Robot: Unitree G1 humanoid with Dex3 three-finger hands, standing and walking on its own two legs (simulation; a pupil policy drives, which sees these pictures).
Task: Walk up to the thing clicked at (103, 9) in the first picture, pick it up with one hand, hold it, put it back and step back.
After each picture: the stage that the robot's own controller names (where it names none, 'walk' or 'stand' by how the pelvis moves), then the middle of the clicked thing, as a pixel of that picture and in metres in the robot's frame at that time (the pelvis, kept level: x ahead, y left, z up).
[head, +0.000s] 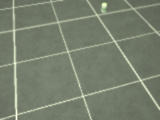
stand; (103, 7) +2.09 -0.30 -0.72
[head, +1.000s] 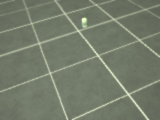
walk; (84, 22) +1.96 +0.13 -0.69
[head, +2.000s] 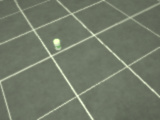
walk; (57, 44) +1.29 +0.41 -0.72
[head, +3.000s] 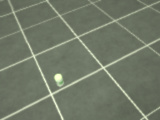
walk; (59, 80) +0.85 +0.33 -0.72
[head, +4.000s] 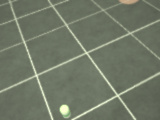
walk; (65, 111) +0.51 +0.25 -0.71
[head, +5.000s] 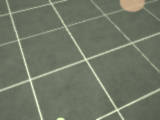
stand; out of the picture +0.39 +0.18 -0.70
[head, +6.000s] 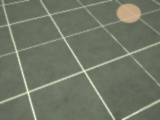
stand; out of the picture +0.34 +0.17 -0.72
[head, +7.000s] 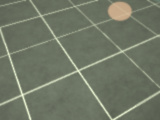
stand; out of the picture +0.34 +0.20 -0.72
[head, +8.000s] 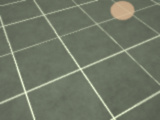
stand; out of the picture +0.36 +0.19 -0.73
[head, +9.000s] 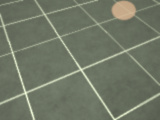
stand; out of the picture +0.34 +0.19 -0.73
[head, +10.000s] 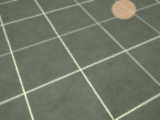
stand; out of the picture +0.33 +0.19 -0.73
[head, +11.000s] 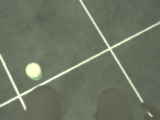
go down; (34, 72) +0.40 +0.22 -0.40
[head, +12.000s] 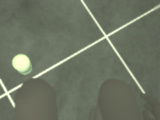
go down; (23, 65) +0.40 +0.25 -0.31
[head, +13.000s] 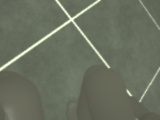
close in; out of the picture +0.38 +0.28 -0.22
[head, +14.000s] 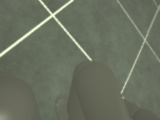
close; out of the picture +0.38 +0.29 -0.22
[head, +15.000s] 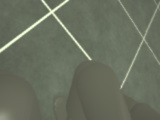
lift; out of the picture +0.36 +0.29 -0.22
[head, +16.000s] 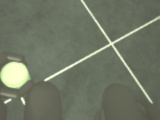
lift; (18, 79) +0.31 +0.23 -0.06
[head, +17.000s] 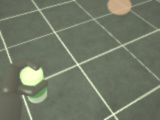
hold; (34, 84) +0.33 +0.17 +0.04
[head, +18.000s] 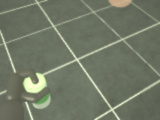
hold; (38, 91) +0.32 +0.17 +0.00
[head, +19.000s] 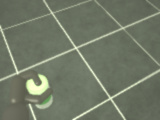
crouch; (40, 92) +0.32 +0.16 -0.04
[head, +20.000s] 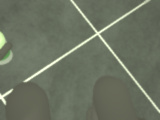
lower; out of the picture +0.44 +0.25 -0.10
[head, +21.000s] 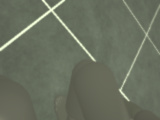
lower; out of the picture +0.39 +0.31 -0.22
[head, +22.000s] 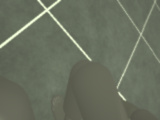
lower; out of the picture +0.39 +0.31 -0.22
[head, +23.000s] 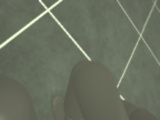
lower; out of the picture +0.39 +0.31 -0.22
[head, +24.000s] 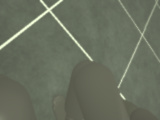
lower; out of the picture +0.39 +0.31 -0.22
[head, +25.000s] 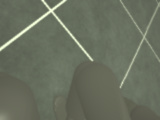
open; out of the picture +0.38 +0.29 -0.22
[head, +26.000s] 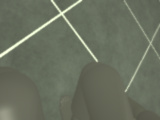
stand; out of the picture +0.38 +0.28 -0.23
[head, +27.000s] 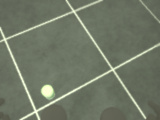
walk; (48, 92) +0.39 +0.21 -0.52
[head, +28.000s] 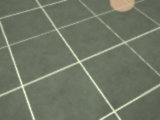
stand; out of the picture +0.36 +0.19 -0.66
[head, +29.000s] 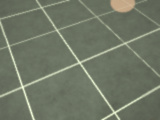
stand; out of the picture +0.35 +0.19 -0.67
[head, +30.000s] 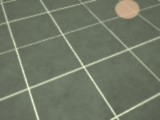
stand; out of the picture +0.36 +0.18 -0.72
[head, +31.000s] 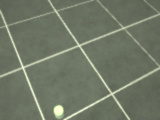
walk; (59, 112) +0.41 +0.13 -0.70
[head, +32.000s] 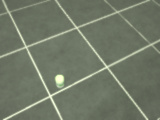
walk; (59, 81) +0.66 +0.16 -0.71
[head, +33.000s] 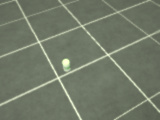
stand; (66, 65) +0.97 +0.23 -0.70
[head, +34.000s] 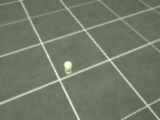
stand; (68, 67) +0.98 +0.17 -0.71
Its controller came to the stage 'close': yes
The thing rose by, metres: 0.72
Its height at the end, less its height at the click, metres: +0.00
